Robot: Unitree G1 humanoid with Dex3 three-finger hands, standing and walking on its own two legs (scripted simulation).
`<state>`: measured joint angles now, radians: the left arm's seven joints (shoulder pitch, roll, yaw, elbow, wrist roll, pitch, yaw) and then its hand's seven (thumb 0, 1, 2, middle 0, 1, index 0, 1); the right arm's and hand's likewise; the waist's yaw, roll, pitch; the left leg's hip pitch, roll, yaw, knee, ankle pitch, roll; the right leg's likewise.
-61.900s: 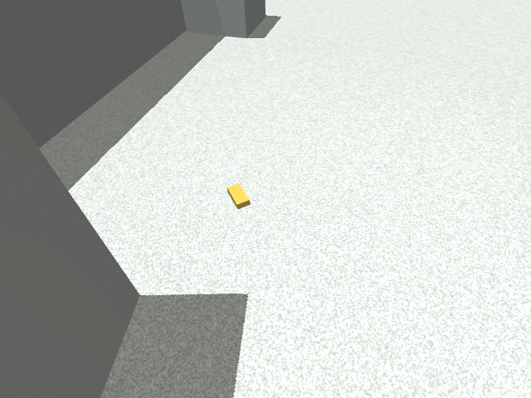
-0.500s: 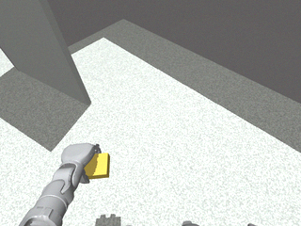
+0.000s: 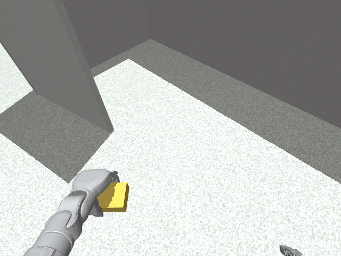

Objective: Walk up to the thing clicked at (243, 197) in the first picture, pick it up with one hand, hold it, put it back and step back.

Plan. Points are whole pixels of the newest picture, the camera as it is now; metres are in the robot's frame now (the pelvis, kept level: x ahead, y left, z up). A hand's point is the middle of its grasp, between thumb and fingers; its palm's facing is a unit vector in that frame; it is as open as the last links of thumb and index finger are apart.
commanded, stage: hold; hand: left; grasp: from above
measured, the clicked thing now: (102, 197) +0.32 +0.22 -0.09
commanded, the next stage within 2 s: crouch in 1.50 s
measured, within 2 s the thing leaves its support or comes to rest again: neither
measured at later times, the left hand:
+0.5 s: hand (97, 202) +0.28 +0.21 -0.04, palm faces -0.47 -0.02 -0.88, open 9.8 cm
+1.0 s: hand (96, 202) +0.28 +0.20 -0.02, palm faces -0.47 -0.02 -0.88, open 9.8 cm
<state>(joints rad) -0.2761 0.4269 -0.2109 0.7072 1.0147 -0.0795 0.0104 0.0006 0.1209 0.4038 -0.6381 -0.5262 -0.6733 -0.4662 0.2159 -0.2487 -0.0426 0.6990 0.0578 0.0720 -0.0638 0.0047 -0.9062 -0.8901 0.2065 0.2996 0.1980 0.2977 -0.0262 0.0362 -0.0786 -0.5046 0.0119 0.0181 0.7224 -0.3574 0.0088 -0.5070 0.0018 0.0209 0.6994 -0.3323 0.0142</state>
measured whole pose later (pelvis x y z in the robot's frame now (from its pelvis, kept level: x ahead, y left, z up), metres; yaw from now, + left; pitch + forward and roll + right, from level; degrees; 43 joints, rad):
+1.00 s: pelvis -0.02 -0.01 +0.02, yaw -1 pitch +2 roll +0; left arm -0.24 0.43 -0.23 0.60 0.98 -0.08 -0.07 0.00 0.13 0.40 -0.61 -0.57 -0.66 -0.49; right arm 0.17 -0.25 -0.02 0.69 0.07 0.07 -0.09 0.01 -0.91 -0.89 0.21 0.30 0.20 0.30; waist 0.00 0.05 -0.02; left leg -0.32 0.01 0.03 0.54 -0.25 0.00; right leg -0.34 0.00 0.04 0.56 -0.24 0.00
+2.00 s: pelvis -0.02 -0.01 -0.01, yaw +1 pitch +10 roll +0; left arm -0.41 0.39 -0.22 0.94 1.11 -0.13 0.18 0.00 0.07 0.44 -0.66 -0.55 -0.69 -0.49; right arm 0.18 -0.25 -0.05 0.70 0.04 0.09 -0.05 0.00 -0.90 -0.89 0.21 0.30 0.20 0.30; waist -0.04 0.01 -0.07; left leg -0.64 0.01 0.01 0.80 -0.35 0.00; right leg -0.64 0.00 0.01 0.80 -0.34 0.00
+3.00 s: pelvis -0.08 +0.00 -0.34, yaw -3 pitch +40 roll -6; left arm -1.05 0.64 -0.01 1.39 1.27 -0.16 0.31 0.00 0.10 0.40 -0.70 -0.45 -0.73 -0.40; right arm 0.17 -0.25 0.01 0.70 -0.11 -0.04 0.09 0.00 -0.92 -0.90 0.21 0.30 0.20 0.30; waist -0.26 0.01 -0.11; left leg -2.15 0.00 -0.07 2.15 -0.69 0.01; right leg -2.12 0.00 -0.05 2.09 -0.67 0.02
